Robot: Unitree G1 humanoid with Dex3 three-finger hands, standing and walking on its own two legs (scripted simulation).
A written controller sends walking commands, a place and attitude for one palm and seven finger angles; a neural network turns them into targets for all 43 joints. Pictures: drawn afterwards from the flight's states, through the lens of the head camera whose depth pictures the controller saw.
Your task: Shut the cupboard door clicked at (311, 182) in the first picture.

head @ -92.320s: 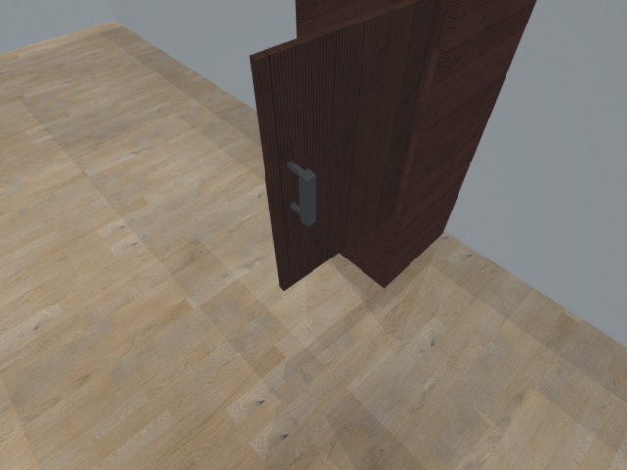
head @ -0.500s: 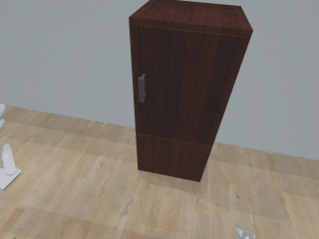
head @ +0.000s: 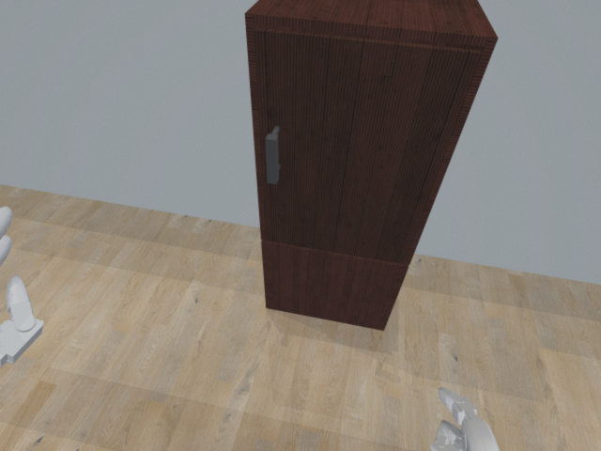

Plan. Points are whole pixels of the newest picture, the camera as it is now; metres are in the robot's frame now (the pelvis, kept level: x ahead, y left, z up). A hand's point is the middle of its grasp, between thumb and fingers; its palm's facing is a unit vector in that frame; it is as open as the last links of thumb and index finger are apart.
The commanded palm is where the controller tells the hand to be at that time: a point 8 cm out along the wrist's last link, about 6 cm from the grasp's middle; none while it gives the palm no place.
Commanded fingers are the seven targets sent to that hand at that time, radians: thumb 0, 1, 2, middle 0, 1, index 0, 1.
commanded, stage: let the arm hang, fingers relaxed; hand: left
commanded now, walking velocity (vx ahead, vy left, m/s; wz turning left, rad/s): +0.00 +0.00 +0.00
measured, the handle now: (274, 154) +0.74 +0.10 -0.01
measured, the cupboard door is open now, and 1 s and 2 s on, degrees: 0 0 0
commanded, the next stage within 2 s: look to check the result in 1.12 s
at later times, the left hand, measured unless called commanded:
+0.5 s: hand out of the picture -0.10 +0.17 -0.18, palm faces +0.06 -0.99 -0.15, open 7.2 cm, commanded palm none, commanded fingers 0.00 0.90 0.90 -0.20 -0.30 -0.20 -0.30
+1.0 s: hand out of the picture -0.06 +0.15 -0.18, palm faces +0.07 -0.99 -0.14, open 7.4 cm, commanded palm none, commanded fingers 0.00 0.90 0.90 -0.20 -0.30 -0.20 -0.30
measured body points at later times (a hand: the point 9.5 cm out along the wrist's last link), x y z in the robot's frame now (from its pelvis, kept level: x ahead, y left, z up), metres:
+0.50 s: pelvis -0.03 +0.00 +0.00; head -0.01 +0.03 +0.45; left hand -0.10 +0.22 -0.16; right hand -0.04 -0.23 -0.15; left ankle +0.03 +0.11 -0.74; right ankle -0.06 -0.12 -0.74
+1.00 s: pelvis -0.03 +0.01 +0.00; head -0.04 +0.01 +0.45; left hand -0.06 +0.21 -0.16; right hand -0.04 -0.21 -0.16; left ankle +0.03 +0.11 -0.74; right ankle -0.06 -0.12 -0.74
